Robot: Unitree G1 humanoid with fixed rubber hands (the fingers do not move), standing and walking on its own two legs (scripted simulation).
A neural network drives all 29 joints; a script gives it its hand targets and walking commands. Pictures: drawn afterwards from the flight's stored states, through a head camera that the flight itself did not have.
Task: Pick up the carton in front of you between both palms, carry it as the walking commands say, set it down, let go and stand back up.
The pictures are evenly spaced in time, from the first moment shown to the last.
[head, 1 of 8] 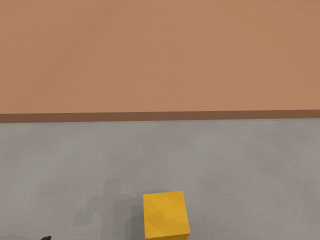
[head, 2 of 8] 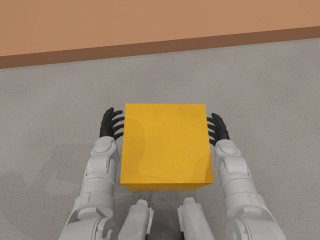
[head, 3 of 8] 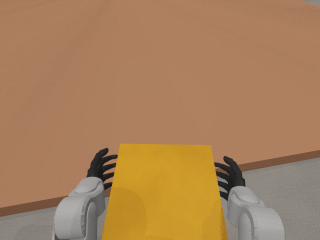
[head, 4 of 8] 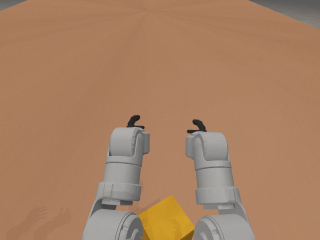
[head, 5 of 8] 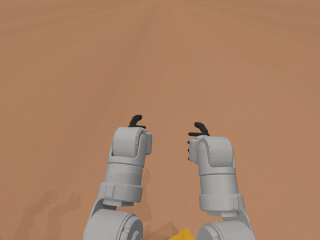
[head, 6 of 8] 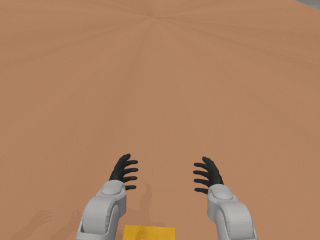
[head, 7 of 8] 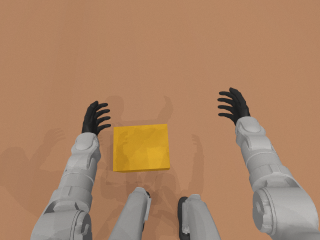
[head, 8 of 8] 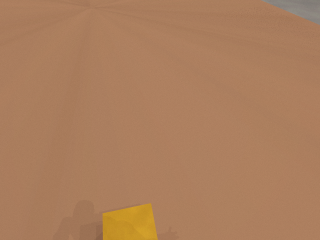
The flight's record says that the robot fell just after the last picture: no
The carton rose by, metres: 0.79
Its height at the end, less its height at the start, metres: +0.09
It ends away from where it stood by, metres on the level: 3.33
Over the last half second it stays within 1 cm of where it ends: yes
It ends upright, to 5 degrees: no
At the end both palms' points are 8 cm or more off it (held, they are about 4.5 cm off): yes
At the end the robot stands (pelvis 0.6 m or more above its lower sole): yes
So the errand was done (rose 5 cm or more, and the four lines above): no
